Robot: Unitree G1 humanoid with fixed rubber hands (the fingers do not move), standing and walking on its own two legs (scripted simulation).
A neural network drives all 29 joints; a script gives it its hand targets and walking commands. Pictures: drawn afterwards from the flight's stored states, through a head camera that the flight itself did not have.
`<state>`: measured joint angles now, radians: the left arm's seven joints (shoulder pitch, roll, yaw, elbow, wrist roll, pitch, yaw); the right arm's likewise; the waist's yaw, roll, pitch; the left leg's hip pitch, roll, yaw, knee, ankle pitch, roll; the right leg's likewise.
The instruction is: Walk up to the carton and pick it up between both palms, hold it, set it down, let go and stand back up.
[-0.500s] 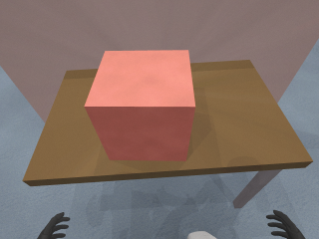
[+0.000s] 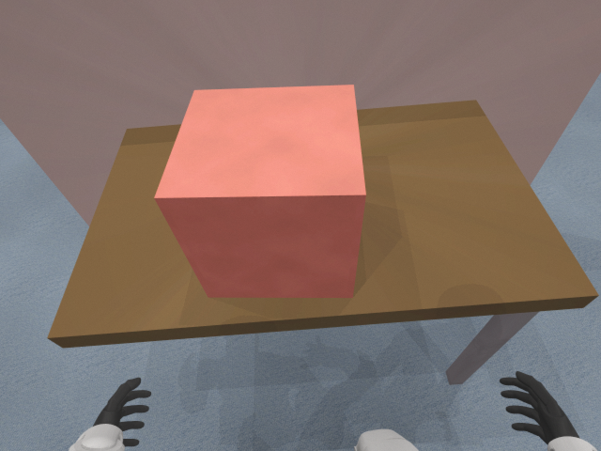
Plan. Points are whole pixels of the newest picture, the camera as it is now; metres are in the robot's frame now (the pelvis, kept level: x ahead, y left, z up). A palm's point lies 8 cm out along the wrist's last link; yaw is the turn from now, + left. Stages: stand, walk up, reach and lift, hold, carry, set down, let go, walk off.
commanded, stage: reach and lift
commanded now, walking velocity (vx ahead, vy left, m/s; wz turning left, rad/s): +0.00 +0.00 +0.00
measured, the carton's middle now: (276, 197) +0.48 +0.04 +0.02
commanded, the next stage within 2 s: none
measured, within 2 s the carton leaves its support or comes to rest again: neither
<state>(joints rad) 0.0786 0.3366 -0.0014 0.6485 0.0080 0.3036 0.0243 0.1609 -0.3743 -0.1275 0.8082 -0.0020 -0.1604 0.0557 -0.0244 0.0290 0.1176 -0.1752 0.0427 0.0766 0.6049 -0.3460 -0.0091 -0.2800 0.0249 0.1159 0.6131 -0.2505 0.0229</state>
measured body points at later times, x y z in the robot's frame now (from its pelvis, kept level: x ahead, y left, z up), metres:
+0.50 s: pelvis +0.00 +0.00 +0.01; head +0.00 +0.01 +0.46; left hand +0.17 +0.27 -0.07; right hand +0.15 -0.26 -0.07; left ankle -0.01 +0.13 -0.73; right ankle +0.06 -0.13 -0.73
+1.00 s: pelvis +0.01 +0.00 +0.01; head +0.02 +0.01 +0.46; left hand +0.21 +0.26 -0.03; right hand +0.20 -0.21 -0.05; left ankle -0.01 +0.13 -0.73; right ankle +0.06 -0.13 -0.73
